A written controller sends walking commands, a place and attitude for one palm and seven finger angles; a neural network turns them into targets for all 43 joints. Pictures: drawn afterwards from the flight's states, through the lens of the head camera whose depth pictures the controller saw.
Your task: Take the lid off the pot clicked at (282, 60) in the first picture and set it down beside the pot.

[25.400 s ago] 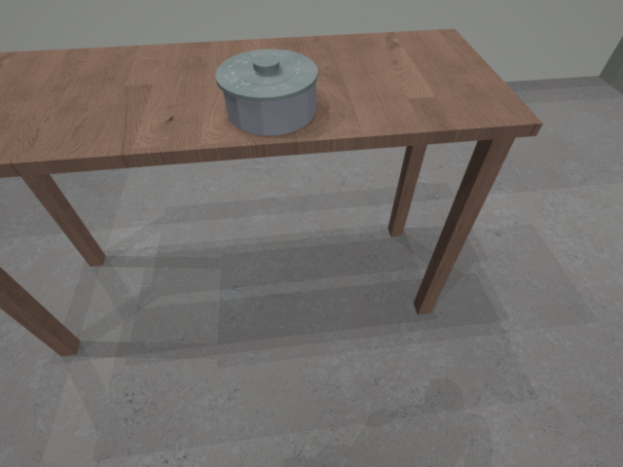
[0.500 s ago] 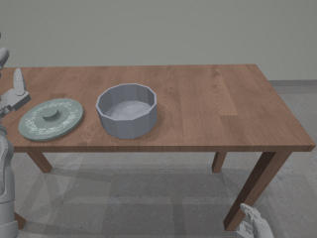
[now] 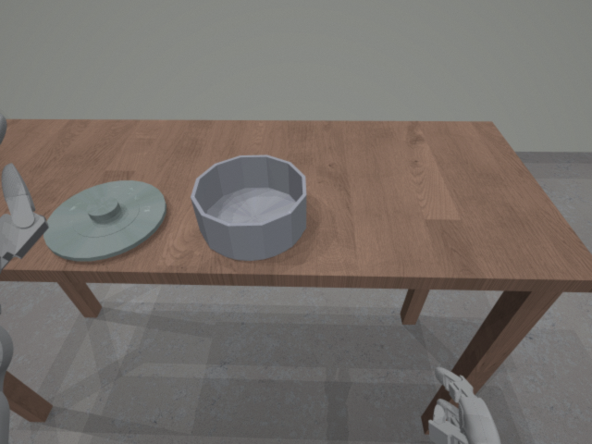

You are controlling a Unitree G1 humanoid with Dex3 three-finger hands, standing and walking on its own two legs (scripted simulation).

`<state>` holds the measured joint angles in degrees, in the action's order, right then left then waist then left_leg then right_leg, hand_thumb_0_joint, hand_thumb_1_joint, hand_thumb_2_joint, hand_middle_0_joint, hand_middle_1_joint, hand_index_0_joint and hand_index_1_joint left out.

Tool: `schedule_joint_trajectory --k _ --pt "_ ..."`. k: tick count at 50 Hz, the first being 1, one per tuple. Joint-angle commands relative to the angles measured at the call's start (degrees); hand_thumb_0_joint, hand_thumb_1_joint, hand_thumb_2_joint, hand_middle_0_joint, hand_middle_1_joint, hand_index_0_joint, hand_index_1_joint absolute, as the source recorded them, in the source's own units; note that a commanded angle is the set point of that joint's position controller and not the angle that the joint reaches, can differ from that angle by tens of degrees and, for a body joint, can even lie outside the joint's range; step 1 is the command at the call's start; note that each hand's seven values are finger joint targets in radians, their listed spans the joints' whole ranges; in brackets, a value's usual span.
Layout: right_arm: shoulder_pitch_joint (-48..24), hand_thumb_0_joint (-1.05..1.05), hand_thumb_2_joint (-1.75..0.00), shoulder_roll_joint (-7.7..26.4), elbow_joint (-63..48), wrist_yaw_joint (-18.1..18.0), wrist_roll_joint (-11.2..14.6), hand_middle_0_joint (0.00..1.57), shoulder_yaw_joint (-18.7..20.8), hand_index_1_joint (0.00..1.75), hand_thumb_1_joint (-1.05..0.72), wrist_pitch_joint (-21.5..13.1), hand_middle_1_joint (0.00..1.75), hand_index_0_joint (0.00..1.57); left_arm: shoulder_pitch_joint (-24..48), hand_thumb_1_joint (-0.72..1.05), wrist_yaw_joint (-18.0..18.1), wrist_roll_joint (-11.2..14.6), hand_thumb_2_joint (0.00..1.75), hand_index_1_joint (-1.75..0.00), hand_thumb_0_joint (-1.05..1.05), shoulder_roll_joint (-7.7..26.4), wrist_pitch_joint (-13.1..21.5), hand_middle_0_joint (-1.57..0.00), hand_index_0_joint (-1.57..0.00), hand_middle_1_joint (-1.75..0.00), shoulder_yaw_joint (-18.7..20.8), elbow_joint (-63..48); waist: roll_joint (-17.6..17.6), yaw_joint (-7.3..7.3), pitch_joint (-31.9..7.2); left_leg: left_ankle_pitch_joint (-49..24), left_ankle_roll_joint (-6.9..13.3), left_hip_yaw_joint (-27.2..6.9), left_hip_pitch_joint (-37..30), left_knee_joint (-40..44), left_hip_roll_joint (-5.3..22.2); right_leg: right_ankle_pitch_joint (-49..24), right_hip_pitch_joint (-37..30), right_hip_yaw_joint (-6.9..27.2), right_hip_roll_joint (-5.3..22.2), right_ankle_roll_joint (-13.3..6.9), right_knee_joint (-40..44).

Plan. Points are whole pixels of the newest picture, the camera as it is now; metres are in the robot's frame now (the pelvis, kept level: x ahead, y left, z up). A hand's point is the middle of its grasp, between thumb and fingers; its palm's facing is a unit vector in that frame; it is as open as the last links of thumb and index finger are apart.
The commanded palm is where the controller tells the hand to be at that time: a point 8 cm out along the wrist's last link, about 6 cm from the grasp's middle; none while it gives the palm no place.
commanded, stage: draw the hand back to the body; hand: left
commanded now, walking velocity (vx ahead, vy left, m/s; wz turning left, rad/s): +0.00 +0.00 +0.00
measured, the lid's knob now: (103, 208) +0.43 +0.39 +0.08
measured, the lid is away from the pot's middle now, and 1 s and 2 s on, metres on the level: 0.25 0.25 0.25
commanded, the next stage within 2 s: step back with the hand held close in 0.36 s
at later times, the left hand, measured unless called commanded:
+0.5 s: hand out of the picture +0.14 +0.27 +0.27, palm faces +0.51 -0.80 -0.32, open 7.4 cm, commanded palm +0.09 +0.31 +0.27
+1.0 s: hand out of the picture +0.11 +0.28 +0.26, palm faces +0.46 -0.74 -0.49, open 7.4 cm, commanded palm +0.04 +0.34 +0.27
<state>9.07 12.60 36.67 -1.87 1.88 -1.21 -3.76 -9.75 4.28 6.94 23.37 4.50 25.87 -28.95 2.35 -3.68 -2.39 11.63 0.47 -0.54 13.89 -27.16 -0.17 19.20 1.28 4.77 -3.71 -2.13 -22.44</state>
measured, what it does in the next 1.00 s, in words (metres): shifts its weight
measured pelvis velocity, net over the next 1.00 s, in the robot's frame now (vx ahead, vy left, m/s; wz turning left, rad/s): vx -0.09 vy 0.06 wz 0.00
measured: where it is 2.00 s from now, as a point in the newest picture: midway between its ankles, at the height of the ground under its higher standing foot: outside the picture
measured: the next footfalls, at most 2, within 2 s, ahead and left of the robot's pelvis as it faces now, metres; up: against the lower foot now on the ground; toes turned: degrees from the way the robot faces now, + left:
right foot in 1.74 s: -0.24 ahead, -0.01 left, +0.00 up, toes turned -3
left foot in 1.86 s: -0.15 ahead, +0.26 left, -0.01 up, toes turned +1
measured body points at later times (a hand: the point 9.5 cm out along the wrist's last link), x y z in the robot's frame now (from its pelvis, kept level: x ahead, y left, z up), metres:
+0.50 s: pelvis -0.03 +0.02 +0.00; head -0.07 +0.02 +0.45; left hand +0.11 +0.31 +0.28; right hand +0.17 -0.18 -0.07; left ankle +0.03 +0.12 -0.74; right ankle -0.08 -0.10 -0.74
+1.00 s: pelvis -0.09 +0.06 -0.01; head -0.06 +0.07 +0.44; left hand +0.08 +0.32 +0.28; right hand +0.08 -0.19 -0.09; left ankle +0.03 +0.12 -0.74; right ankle -0.08 -0.10 -0.74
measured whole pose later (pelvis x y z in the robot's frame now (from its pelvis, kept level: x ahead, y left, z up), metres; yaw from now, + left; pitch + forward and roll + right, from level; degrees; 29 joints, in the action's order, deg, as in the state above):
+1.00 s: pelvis -0.09 +0.06 -0.01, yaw +0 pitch +0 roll -4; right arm 12.4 12.9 33.0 -2.9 1.3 1.4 -3.3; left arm -26.8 7.7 4.7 30.1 16.0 34.0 -44.9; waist 2.2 0.4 2.2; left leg 5.5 4.0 0.1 26.2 -30.9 -0.8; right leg 15.0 14.5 4.2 -3.0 1.7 -28.6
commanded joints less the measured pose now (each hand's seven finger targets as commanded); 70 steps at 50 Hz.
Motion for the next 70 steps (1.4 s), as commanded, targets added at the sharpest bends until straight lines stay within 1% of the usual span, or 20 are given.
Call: schedule_joint_trajectory --k 1,10,13,22,23,24,25,26,28,35,36,40,43,49,56,63,65,67,69,70 --pt "-8.8 0.00 -0.90 6.1 -9.3 -0.6 -0.3 0.20 2.2 0.30 -0.90 -3.7 0.30 0.20 5.3 0.90 0.9 0.5 0.90 -0.30 0.00 13.8 3.9 -0.20 -0.20 -0.30 7.4 -11.9 1.1 -0.23 -6.4 -14.0 2.6 3.3 -14.4 0.8 1.4 -21.5 11.4 -4.9 1.6 1.3 4.4" --pt "-9.4 0.00 -0.90 5.5 -9.7 -0.4 -0.6 0.20 1.9 0.30 -0.90 -4.9 0.30 0.20 -3.4 0.90 0.5 0.5 0.90 -0.30 0.00 11.8 5.7 -0.20 -0.20 -0.30 6.1 -19.9 2.2 -0.33 -4.5 -9.0 2.0 2.2 -14.2 2.9 2.0 -13.6 12.0 -5.6 1.4 0.9 6.2" --pt "-9.2 0.00 -0.90 5.6 -8.9 -0.7 -0.9 0.20 1.8 0.30 -0.90 -5.3 0.30 0.20 -1.6 0.90 0.9 0.4 0.90 -0.30 0.00 12.0 6.0 -0.20 -0.20 -0.30 6.6 -17.6 1.9 0.10 -1.8 -5.1 1.7 1.5 -12.9 4.0 2.1 -9.7 13.4 -5.8 1.3 0.8 7.3" --pt "-9.9 0.00 -0.90 5.4 -8.4 -0.6 -1.0 0.20 1.8 0.30 -0.90 -6.1 0.30 0.20 -1.1 0.90 0.7 0.0 0.90 -0.30 0.00 9.8 6.8 -0.20 -0.20 -0.30 4.2 -18.4 2.4 0.15 -1.1 -1.8 1.3 0.8 -13.2 5.6 2.3 -6.9 12.8 -5.7 1.2 0.6 8.2" --pt "-9.9 0.00 -0.90 5.6 -8.3 -0.7 -1.0 0.20 1.8 0.30 -0.90 -6.2 0.30 0.20 -1.2 0.90 0.9 0.1 0.90 -0.30 0.00 10.6 6.8 -0.20 -0.20 -0.30 5.1 -17.4 2.3 0.10 -0.2 -0.2 1.3 0.7 -12.9 6.0 2.3 -5.9 13.3 -5.7 1.2 0.6 8.5" --pt "-9.6 0.00 -0.90 8.2 -11.3 -1.0 -0.2 0.20 2.1 0.30 -0.90 -5.0 0.30 0.20 7.4 0.90 1.9 -0.2 0.90 -0.30 0.00 20.2 10.2 -0.20 -0.20 -0.30 12.8 -24.8 2.6 1.87 2.3 3.6 2.5 -0.8 -10.4 2.4 2.8 -5.6 18.5 0.6 4.6 1.2 10.2" --pt "-9.5 0.00 -0.90 7.1 -10.1 -1.2 -0.5 0.20 1.4 0.30 -0.90 -4.6 0.30 0.20 7.7 0.90 2.2 0.0 0.90 -0.30 0.00 20.1 11.9 -0.20 -0.20 -0.30 12.8 -21.7 2.9 1.83 2.8 4.7 2.4 -1.6 -9.1 1.4 2.4 -5.0 18.8 1.1 5.9 0.5 10.0" --pt "-8.7 0.00 -0.90 7.3 -9.7 -1.5 -0.6 0.20 1.9 0.30 -0.90 -4.1 0.30 0.20 0.9 0.90 1.5 -0.2 0.90 -0.30 0.00 12.6 11.7 -0.20 -0.20 -0.30 7.8 -14.7 -0.6 3.00 3.3 3.8 2.2 -2.3 -9.1 0.0 2.9 -5.8 20.7 1.6 6.1 0.3 9.7" --pt "-7.0 0.00 -0.90 7.6 -10.6 -1.3 -0.1 0.20 2.9 0.30 -0.90 -3.3 0.30 0.20 -2.5 0.90 0.9 -0.6 0.90 -0.30 0.00 10.9 11.4 -0.20 -0.20 -0.30 6.1 -13.5 -0.6 3.33 0.8 1.0 2.1 -2.8 -10.2 -0.8 4.2 -7.0 20.9 1.8 7.0 0.4 8.2" --pt "-6.2 0.00 -0.90 8.1 -13.2 -1.4 -0.3 0.20 4.2 0.30 -0.90 -2.1 0.30 0.20 -9.5 0.90 2.1 -0.6 0.90 -0.30 0.00 15.8 12.8 -0.20 -0.20 -0.30 11.1 -20.8 1.6 2.48 -4.8 -7.7 2.5 -5.5 -6.7 3.4 6.7 -12.1 15.9 -1.6 4.7 1.3 0.5" --pt "-5.9 0.00 -0.90 7.9 -13.3 -1.3 -0.6 0.20 4.2 0.30 -0.90 -1.8 0.30 0.20 -11.3 0.90 2.2 -1.2 0.90 -0.30 0.00 14.3 12.8 -0.20 -0.20 -0.30 10.6 -21.3 3.2 2.79 -5.1 -7.4 2.5 -5.7 -6.1 3.9 7.3 -11.1 15.5 -1.9 3.8 1.4 -0.4" --pt "-5.2 0.00 -0.90 8.4 -14.2 -1.3 -0.8 0.20 4.9 0.30 -0.90 -2.0 0.30 0.20 -14.5 0.90 3.4 -1.1 0.90 -0.30 0.00 17.4 13.6 -0.20 -0.20 -0.30 14.3 -26.6 6.4 2.39 -7.5 -1.4 2.9 -7.9 -0.8 6.6 8.5 -8.0 12.0 -2.8 2.8 1.5 -3.9" --pt "-4.2 0.00 -0.90 8.5 -13.9 -1.5 -1.0 0.20 5.2 0.30 -0.90 -2.3 0.30 0.20 -14.9 0.90 4.2 -1.5 0.90 -0.30 0.00 16.8 13.9 -0.20 -0.20 -0.30 15.0 -26.3 7.4 3.12 -6.2 7.6 2.8 -8.9 4.3 8.3 9.1 -5.0 11.1 -2.8 2.2 1.3 -5.0" --pt "-2.2 0.00 -0.90 8.3 -12.4 -1.7 -0.5 0.20 5.7 0.30 -0.90 -3.1 0.30 0.20 -13.4 0.90 5.2 -1.5 0.90 -0.30 0.00 16.0 14.1 -0.20 -0.20 -0.30 15.0 -23.1 2.3 4.38 -3.7 15.6 1.4 -7.6 4.5 4.9 7.3 2.0 17.8 -0.2 4.6 -0.9 -0.9" --pt "-2.0 0.00 -0.90 8.0 -11.1 -1.8 -0.8 0.20 5.3 0.30 -0.90 -4.0 0.30 0.20 -9.6 0.90 5.8 -2.1 0.90 -0.30 0.00 14.7 14.4 -0.20 -0.20 -0.30 12.5 -21.7 0.6 4.80 -1.4 16.3 1.1 -7.4 3.4 3.0 7.3 5.1 23.5 0.5 5.7 -1.5 0.3" --pt "-2.8 0.00 -0.90 8.0 -11.7 -1.6 -1.4 0.20 5.3 0.30 -0.90 -4.8 0.30 0.20 -7.7 0.90 5.9 -2.5 0.90 -0.30 0.00 14.9 15.2 -0.20 -0.20 -0.30 13.1 -25.2 8.4 3.66 -4.5 24.4 1.6 -10.9 10.4 12.9 11.1 6.0 14.9 -5.0 1.2 -0.1 -8.5" --pt "-2.1 0.00 -0.90 7.6 -11.4 -1.4 -1.6 0.20 5.5 0.30 -0.90 -4.8 0.30 0.20 -9.0 0.90 6.0 -2.3 0.90 -0.30 0.00 16.4 15.6 -0.20 -0.20 -0.30 14.4 -25.4 7.0 3.64 -6.4 21.0 1.1 -9.0 8.1 10.5 10.4 6.3 15.5 -4.2 2.0 -0.7 -6.4" --pt "-1.7 0.00 -0.90 6.9 -11.1 -1.3 -1.6 0.20 5.6 0.30 -0.90 -4.5 0.30 0.20 -8.5 0.90 5.9 -2.3 0.90 -0.30 0.00 15.7 15.7 -0.20 -0.20 -0.30 13.3 -25.0 2.3 4.43 -5.0 17.3 0.3 -5.3 5.9 3.8 8.3 7.6 19.8 -1.0 5.4 -1.9 -1.2" --pt "-0.6 0.00 -0.90 6.6 -9.6 -1.3 -1.6 0.20 5.6 0.30 -0.90 -4.2 0.30 0.20 -6.8 0.90 6.3 -2.7 0.90 -0.30 0.00 16.6 16.4 -0.20 -0.20 -0.30 13.3 -24.8 -4.9 5.15 -3.7 13.1 -1.2 -2.3 -0.5 -9.3 4.8 10.1 29.6 5.7 12.8 -4.5 5.7" --pt "0.2 0.00 -0.90 6.5 -8.5 -1.2 -1.9 0.20 5.4 0.30 -0.90 -4.3 0.30 0.20 -5.5 0.90 6.6 -2.8 0.90 -0.30 0.00 17.9 16.8 -0.20 -0.20 -0.30 14.4 -25.7 -6.4 5.41 -4.6 10.8 -1.8 -1.0 -3.6 -14.4 3.1 5.2 31.9 8.1 16.1 -5.9 6.5"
